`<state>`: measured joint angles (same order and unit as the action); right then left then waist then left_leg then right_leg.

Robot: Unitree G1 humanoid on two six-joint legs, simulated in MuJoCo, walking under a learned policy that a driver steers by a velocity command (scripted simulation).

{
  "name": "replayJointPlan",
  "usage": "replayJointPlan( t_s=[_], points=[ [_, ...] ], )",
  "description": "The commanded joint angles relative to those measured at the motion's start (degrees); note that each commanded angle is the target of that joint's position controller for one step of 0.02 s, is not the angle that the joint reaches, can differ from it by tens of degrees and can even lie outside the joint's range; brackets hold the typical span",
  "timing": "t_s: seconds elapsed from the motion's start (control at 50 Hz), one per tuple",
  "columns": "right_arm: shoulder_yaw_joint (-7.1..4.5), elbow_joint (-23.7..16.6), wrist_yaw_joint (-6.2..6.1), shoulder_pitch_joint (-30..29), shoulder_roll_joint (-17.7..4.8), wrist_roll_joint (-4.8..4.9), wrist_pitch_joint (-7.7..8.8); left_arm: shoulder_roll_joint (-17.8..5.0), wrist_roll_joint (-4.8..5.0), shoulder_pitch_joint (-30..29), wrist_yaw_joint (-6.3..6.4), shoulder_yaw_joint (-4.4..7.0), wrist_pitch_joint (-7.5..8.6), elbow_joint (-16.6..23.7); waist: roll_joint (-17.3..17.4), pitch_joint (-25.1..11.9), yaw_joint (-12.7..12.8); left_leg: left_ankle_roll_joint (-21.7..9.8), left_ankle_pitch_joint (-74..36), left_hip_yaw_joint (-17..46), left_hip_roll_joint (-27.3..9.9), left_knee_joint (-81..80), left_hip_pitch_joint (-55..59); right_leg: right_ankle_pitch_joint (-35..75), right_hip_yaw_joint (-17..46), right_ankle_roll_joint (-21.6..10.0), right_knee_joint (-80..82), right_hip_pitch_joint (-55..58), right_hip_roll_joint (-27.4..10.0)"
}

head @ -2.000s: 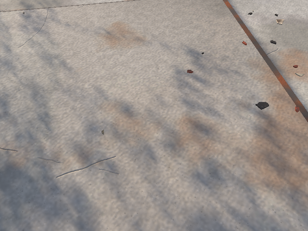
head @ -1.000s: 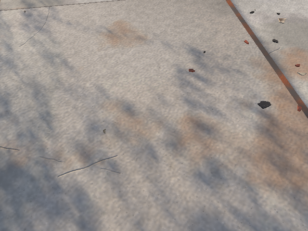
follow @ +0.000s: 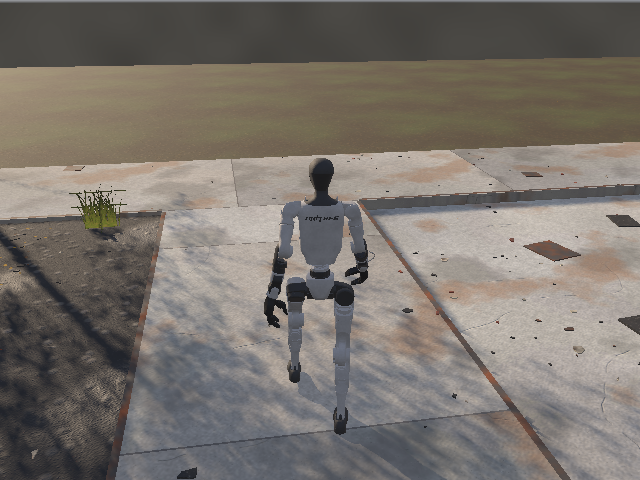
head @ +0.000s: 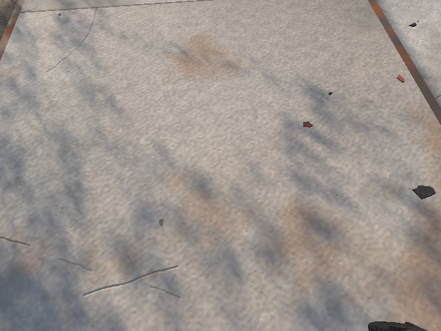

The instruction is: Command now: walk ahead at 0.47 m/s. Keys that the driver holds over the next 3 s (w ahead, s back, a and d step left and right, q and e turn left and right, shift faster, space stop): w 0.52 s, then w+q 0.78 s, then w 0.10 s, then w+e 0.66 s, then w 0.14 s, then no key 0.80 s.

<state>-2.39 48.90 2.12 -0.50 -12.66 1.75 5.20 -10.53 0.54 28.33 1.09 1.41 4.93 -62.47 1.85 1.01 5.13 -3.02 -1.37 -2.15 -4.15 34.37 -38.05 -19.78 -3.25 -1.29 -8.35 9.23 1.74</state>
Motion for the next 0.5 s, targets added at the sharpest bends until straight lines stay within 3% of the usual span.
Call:
replayJointPlan(
  t_s=[0.02,0.04,0.06,0.08,0.1,0.12,0.14,0.16,0.18,0.2,0.24,0.28,0.36,0.44,0.5],
  points=[
    [-1.01,-5.0,0.88,-4.9,-4.8,0.09,1.32,-10.5,0.19,1.4,0.41,2.32,-0.14,1.5,-7.2,5.7,-4.0,-2.5,1.9,-1.0,2.4,-3.6,3.5,39.3,4.4,-7.2,-2.9,-3.0,-16.5],
    [-1.8,-4.2,0.81,-1.3,-6.4,0.07,1.34,-11.4,-0.08,0.6,0.43,2.68,-0.48,1.8,-8.7,2.3,-6.3,-3.5,3.9,-2.0,4.3,-2.9,9.1,50.3,3.9,-6.6,-7.8,-1.4,-16.6],
    [-3.04,-2.0,0.53,6.8,-8.7,0.16,1.25,-11.6,-0.41,-0.6,0.36,2.8,-1.02,2.2,-9.7,-2.9,-10.7,-4.9,5.0,-3.4,6.5,-2.6,19.3,59.1,2.4,-5.6,-17.5,-2.3,-15.2],
    [-4.33,0.9,0.02,17.1,-11.3,0.2,0.91,-11.1,-0.65,-1.8,0.21,2.45,-1.23,3.0,-9.4,-8.8,-15.4,-6.9,4.3,-1.0,4.6,-2.1,34.9,56.0,1.3,-3.8,-30.7,-10.5,-12.9],
    [-5.67,2.8,-0.5,26.1,-16.8,-1.5,0.65,-5.2,-1.02,3.4,-0.48,0.85,-0.68,4.3,1.9,-19.0,-14.2,-14.3,11.8,21.6,-10.7,-2.6,58.3,31.9,0.1,-1.0,-53.7,-31.9,-5.6],
    [-4.83,3.7,-0.3,27.4,-15.1,-1.53,0.44,-1.2,0.17,5.8,-1.16,-0.51,1.12,3.4,11.9,-27.5,-12.4,-19.6,21.2,47.4,-19.8,-15.7,65.3,-10.3,7.5,0.2,-69.5,-42.9,2.6],
    [-3.56,3.4,-0.11,22.5,-11.2,-1.06,0.69,-6.7,1.88,-0.2,-1.42,1.09,2.62,5.2,8.8,-19.3,-12.3,-15.9,23.8,43.4,-17.0,-18.5,58.7,-9.4,11.9,-1.5,-74.5,-48.9,-1.3],
    [-2.77,2.3,-0.2,16.8,-8.5,-0.98,0.89,-9.0,2.8,-6.1,-1.22,1.55,3.22,7.4,5.3,-10.9,-10.7,-13.4,19.4,33.2,-15.2,-19.2,48.6,-5.1,9.5,-2.4,-73.8,-50.4,-4.3],
    [-2.15,1.8,0.14,12.1,-7.0,-1.42,1.39,-9.0,2.2,-8.8,-0.65,1.81,3.23,8.0,-0.6,-6.1,-8.3,-12.1,12.3,25.8,-13.2,-21.1,38.1,-0.2,8.3,-2.5,-69.7,-47.8,-7.3],
    [-1.68,1.8,0.38,9.8,-5.3,-2.0,1.91,-8.8,1.22,-8.6,-0.13,2.52,2.46,7.8,-0.8,-4.4,-5.9,-10.8,8.4,20.4,-10.9,-22.4,31.4,2.4,8.3,-2.7,-65.8,-43.7,-9.4],
    [-1.42,3.0,0.62,10.0,-4.5,-2.12,2.04,-6.0,0.88,-5.4,0.15,2.48,0.68,7.2,1.4,-2.7,-3.5,-10.9,7.8,15.4,-8.6,-25.6,25.0,3.6,8.1,-2.6,-61.8,-39.3,-10.8],
    [-1.66,4.2,0.0,12.0,-6.2,-1.97,2.17,-5.9,0.69,-7.5,0.35,2.66,-0.23,8.3,1.5,-0.1,-3.0,-11.8,6.6,12.5,-8.2,-28.1,22.3,5.7,7.2,-1.6,-57.6,-41.4,-11.5],
    [-2.06,5.3,-1.8,16.5,-8.5,-1.86,1.65,-7.1,-0.26,-17.5,0.15,3.12,-0.09,11.9,0.3,2.2,-5.1,-11.1,4.3,9.6,-7.6,-29.5,26.2,18.4,6.4,0.6,-43.6,-49.5,-11.8],
    [-2.15,6.2,-2.44,20.7,-9.5,-1.12,1.14,-5.7,0.17,-26.1,-0.84,2.41,0.57,14.0,0.7,3.0,-8.0,-8.9,3.3,5.5,-5.9,-29.1,28.9,27.0,3.3,0.9,-29.5,-46.6,-8.7],
    [-2.34,7.7,-2.51,24.2,-9.8,-0.74,0.48,-5.8,0.63,-31.0,-1.82,1.99,0.8,15.8,0.9,4.1,-9.6,-8.8,3.2,5.5,-7.9,-26.9,34.8,25.4,3.0,0.5,-24.6,-47.7,-7.6]
  ],
)
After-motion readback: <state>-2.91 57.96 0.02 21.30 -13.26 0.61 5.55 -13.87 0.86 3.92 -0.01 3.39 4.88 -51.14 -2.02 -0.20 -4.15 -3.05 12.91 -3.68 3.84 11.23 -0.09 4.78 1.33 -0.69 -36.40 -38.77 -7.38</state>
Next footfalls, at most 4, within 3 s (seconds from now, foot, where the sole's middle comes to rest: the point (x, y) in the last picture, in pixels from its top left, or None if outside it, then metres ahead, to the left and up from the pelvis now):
0.08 left None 0.26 0.12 -0.77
0.64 right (295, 302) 0.57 -0.12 -0.77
1.18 left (204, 225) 0.81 0.18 -0.77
1.74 right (228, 143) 1.19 0.13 -0.77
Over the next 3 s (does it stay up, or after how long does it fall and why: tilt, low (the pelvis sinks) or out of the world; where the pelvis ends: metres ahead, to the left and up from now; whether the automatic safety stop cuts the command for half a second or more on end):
stays up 1.42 0.26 0.00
